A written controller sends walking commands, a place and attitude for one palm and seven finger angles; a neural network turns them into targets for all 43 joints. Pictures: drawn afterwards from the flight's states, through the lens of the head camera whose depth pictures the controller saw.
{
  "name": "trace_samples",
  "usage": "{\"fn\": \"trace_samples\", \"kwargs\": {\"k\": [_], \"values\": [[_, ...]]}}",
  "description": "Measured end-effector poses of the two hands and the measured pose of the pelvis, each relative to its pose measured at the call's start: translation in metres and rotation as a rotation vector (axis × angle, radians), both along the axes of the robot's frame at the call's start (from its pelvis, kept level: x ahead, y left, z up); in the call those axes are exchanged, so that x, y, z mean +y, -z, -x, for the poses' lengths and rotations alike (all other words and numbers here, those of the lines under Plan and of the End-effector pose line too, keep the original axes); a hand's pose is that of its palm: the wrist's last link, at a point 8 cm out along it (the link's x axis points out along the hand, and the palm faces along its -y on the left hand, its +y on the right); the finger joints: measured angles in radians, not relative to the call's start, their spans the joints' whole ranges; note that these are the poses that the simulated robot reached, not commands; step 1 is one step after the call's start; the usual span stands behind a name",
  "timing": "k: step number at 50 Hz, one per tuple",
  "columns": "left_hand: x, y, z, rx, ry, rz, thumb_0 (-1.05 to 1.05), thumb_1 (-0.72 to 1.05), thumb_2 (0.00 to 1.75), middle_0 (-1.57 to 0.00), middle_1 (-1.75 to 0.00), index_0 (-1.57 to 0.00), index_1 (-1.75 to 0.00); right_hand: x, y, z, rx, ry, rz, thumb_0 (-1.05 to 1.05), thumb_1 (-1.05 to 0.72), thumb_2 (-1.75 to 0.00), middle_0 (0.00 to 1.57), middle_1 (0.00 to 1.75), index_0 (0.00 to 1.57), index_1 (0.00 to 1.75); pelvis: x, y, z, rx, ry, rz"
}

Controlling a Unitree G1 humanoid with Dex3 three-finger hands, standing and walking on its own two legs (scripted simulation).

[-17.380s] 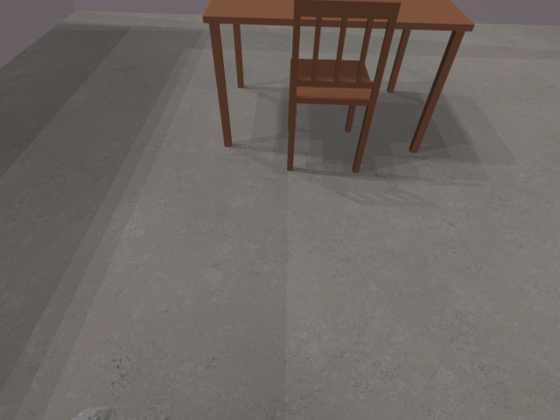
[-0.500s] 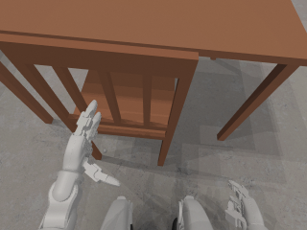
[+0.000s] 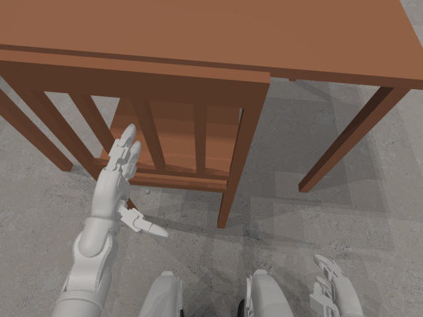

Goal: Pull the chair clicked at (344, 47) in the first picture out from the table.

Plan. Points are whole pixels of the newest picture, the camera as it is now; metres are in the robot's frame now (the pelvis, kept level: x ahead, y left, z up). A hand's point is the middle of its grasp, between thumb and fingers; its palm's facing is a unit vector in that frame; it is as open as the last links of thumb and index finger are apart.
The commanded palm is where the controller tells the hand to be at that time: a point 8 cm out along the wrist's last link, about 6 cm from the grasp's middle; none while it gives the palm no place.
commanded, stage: push the fingers through the gap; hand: left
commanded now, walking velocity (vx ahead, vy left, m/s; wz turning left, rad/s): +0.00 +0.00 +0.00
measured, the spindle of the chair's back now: (151, 138) +0.46 +0.13 +0.00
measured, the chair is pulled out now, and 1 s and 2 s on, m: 0.00 0.00 0.01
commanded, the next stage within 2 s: hook a spindle and tug to test in 1.18 s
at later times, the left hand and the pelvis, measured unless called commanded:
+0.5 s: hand (156, 165) +0.38 +0.11 +0.03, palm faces -0.12 -0.99 -0.03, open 16.9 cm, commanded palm +0.36 +0.17 +0.03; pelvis +0.00 +0.00 +0.00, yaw +0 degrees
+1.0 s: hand (160, 150) +0.42 +0.11 +0.02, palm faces -0.10 -0.99 -0.04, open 16.9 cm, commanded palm +0.39 +0.16 +0.02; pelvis +0.00 +0.00 +0.00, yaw -1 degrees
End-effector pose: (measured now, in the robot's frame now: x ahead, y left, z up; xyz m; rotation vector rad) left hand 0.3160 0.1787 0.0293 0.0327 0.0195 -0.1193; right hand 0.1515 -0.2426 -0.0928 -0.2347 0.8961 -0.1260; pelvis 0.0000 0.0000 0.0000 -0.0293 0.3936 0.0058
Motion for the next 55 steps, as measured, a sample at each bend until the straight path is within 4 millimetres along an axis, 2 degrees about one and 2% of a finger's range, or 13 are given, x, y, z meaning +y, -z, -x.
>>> {"fn": "trace_samples", "kwargs": {"k": [10,25,35,44,55], "values": [[0.003,0.003,-0.014,-0.008,-0.008,0.0,-0.01,-0.5,0.3,-0.06,-0.08,-0.06,-0.08,-0.008,0.002,0.014,0.042,0.019,0.019,0.01,-0.9,-0.89,0.2,0.3,0.2,0.3,-0.001,0.0,0.001,0.002,0.001,-0.001],[-0.009,0.002,-0.052,-0.017,-0.003,-0.001,-0.01,-0.5,0.3,-0.06,-0.08,-0.06,-0.08,-0.01,0.01,0.036,0.11,0.05,0.012,0.01,-0.9,-0.89,0.2,0.3,0.2,0.3,0.0,0.0,0.004,0.017,0.008,-0.006],[-0.008,0.003,-0.066,-0.018,-0.022,-0.01,-0.01,-0.5,0.3,-0.06,-0.08,-0.06,-0.08,-0.011,0.014,0.053,0.162,0.068,0.005,0.01,-0.9,-0.89,0.2,0.3,0.2,0.3,0.0,0.0,0.005,0.023,0.01,-0.007],[-0.013,0.006,-0.089,-0.021,-0.023,-0.005,-0.01,-0.5,0.3,-0.06,-0.08,-0.06,-0.08,-0.016,0.018,0.067,0.205,0.09,0.018,0.01,-0.9,-0.89,0.2,0.3,0.2,0.3,0.0,0.003,0.007,0.041,0.014,-0.007],[-0.013,0.003,-0.076,-0.016,-0.027,-0.003,-0.01,-0.49,0.3,-0.06,-0.08,-0.06,-0.08,-0.013,0.014,0.071,0.222,0.1,-0.006,0.01,-0.9,-0.89,0.2,0.3,0.2,0.3,0.001,-0.003,0.003,0.032,0.021,-0.012]]}}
